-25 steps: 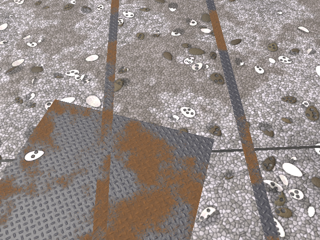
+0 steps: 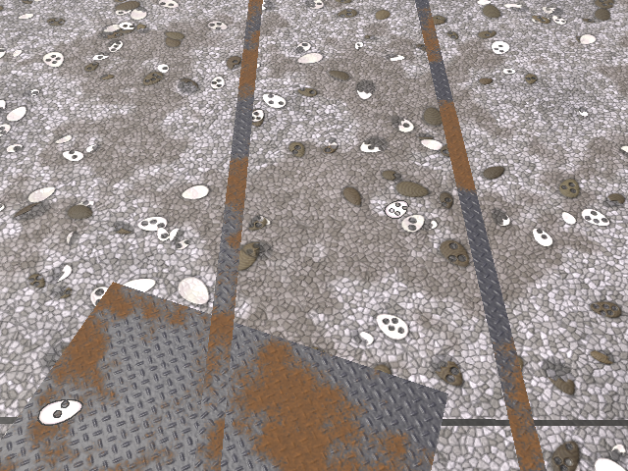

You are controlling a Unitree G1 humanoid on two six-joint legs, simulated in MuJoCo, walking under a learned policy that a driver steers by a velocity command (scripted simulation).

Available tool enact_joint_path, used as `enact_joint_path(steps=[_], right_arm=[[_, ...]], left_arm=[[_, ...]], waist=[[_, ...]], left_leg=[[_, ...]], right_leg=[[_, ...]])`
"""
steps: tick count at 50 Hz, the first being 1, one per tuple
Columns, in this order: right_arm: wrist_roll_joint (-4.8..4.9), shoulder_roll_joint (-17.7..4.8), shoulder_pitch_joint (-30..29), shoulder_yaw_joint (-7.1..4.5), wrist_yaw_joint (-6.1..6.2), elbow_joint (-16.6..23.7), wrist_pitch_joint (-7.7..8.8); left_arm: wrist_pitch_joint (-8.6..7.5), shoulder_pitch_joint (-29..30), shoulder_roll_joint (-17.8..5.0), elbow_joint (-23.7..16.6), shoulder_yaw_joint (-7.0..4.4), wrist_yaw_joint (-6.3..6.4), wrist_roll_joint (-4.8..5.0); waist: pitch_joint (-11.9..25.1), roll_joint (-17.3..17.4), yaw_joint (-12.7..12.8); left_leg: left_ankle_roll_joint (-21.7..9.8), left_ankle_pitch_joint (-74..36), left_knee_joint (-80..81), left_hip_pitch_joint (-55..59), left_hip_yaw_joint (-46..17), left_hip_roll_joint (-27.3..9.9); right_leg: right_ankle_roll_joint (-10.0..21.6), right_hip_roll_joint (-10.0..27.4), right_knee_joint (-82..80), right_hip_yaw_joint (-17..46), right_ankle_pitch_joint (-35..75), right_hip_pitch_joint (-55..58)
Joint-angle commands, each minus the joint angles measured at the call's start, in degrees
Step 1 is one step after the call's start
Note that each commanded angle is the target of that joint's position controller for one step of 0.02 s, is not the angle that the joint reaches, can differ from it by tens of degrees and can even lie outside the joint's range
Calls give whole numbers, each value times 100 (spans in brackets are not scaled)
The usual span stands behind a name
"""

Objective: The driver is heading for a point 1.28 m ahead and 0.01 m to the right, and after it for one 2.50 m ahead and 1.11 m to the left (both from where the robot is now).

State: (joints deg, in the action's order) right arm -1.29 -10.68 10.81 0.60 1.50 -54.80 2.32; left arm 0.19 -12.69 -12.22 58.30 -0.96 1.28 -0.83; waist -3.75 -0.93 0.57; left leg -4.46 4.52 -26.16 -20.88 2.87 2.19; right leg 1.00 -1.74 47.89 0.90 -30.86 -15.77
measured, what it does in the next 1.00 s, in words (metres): walks ahead: right foot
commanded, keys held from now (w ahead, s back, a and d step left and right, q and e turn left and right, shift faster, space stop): shift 0.74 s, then w+shift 0.26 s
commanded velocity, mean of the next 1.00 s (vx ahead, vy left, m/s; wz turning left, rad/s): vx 0.12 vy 0.00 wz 0.00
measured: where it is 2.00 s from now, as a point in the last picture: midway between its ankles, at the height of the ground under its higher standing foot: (284, 466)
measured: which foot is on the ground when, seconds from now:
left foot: down 0.00-0.80, up 0.82-1.00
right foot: up 0.00-0.10, down 0.12-1.00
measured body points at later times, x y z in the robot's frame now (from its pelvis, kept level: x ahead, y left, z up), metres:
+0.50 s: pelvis +0.02 -0.02 +0.01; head +0.02 -0.01 +0.46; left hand +0.00 +0.20 -0.15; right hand +0.03 -0.25 -0.15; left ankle +0.10 +0.07 -0.73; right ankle -0.01 -0.12 -0.73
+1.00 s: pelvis +0.10 +0.00 +0.01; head +0.10 +0.02 +0.46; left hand +0.01 +0.24 -0.15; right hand +0.19 -0.25 -0.12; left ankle +0.16 +0.11 -0.71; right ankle -0.01 -0.12 -0.73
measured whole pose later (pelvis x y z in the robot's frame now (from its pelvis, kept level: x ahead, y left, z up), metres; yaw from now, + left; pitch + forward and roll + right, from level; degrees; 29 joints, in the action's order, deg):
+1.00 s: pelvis +0.10 +0.00 +0.01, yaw +0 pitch +1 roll +0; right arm -1.3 -11.8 11.6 -3.3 -2.0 -57.9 1.8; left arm -3.5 -27.7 -11.3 64.5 -3.5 1.7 -0.8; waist 2.3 -2.1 1.7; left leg -2.4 16.0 -39.6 -24.9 3.5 -1.9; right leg 1.1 0.0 14.8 0.5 -18.4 2.4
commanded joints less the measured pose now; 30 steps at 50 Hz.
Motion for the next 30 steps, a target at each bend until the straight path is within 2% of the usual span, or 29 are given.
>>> enact_joint_path(steps=[1, 4, 5, 6, 7, 8, 9, 10, 12, 14, 17, 30], right_arm=[[-20, -724, 190, -141, 52, 94, -24], [74, -819, 53, -193, 41, 21, -125], [99, -804, 103, -206, 34, -11, -174], [120, -743, 205, -211, 17, -41, -212], [171, -691, 275, -228, 5, -49, -266], [155, -641, 212, -225, -18, -94, -285], [122, -540, 299, -213, -39, -164, -271], [95, -459, 452, -198, -50, -259, -248], [44, -517, 582, -204, -60, -385, -194], [60, -539, 575, -201, -52, -472, -177], [79, -489, 547, -182, -28, -553, -187], [90, -326, 775, -144, 24, -888, -205]], left_arm=[[171, -998, -265, 238, -35, 68, 23], [206, -1006, -164, 395, 8, 85, 18], [203, -953, -220, 411, 11, 80, -21], [173, -853, -386, 349, 3, 78, -103], [145, -615, -560, 285, -16, 68, -90], [90, -501, -399, 302, 31, 51, -51], [14, -420, -295, 313, 66, 56, -25], [-40, -357, -337, 326, 52, 73, 9], [-101, -344, -390, 317, 30, 99, 38], [-89, -557, -295, 371, 37, 95, 33], [-62, -828, -207, 448, 46, 93, 16], [-119, -1157, -21, 577, 94, 125, 24]], waist=[[912, 698, 161], [808, 655, 242], [605, 570, 211], [365, 381, 129], [-18, -1, -43], [-221, -232, -79], [-154, -358, -178], [-73, -440, -258], [13, -308, -288], [-47, -9, -197], [-93, 158, -102], [-36, 96, -135]], left_leg=[[-704, -1097, 1070, 624, -1480, -1403], [-433, 934, 1228, 225, -1403, -1201], [-209, 1809, 1359, -77, -1417, -1118], [63, 2329, 1386, -330, -1397, -1007], [230, 2260, 1349, -200, -1095, -686], [244, 1657, 1097, 371, -925, -577], [216, 1120, 855, 867, -880, -561], [206, 774, 705, 1164, -827, -538], [179, 563, 674, 1296, -859, -585], [148, 796, 803, 1032, -965, -651], [154, 1006, 956, 800, -1052, -691], [142, 493, 755, 1054, -977, -674]], right_leg=[[-39, 58, -668, -25, 360, 482], [57, 39, -1854, -174, 1368, 1011], [135, 101, -2301, -70, 1627, 1159], [232, 449, -2673, 359, 1475, 1122], [362, 675, -2912, 718, 595, 315], [368, 775, -3215, 849, 153, -401], [291, 807, -3407, 876, 170, -639], [233, 798, -3498, 860, 303, -694], [209, 753, -3463, 782, 589, -579], [245, 657, -3300, 658, 818, -320], [284, 591, -3136, 556, 1008, -96], [287, 613, -3131, 515, 1401, 5]])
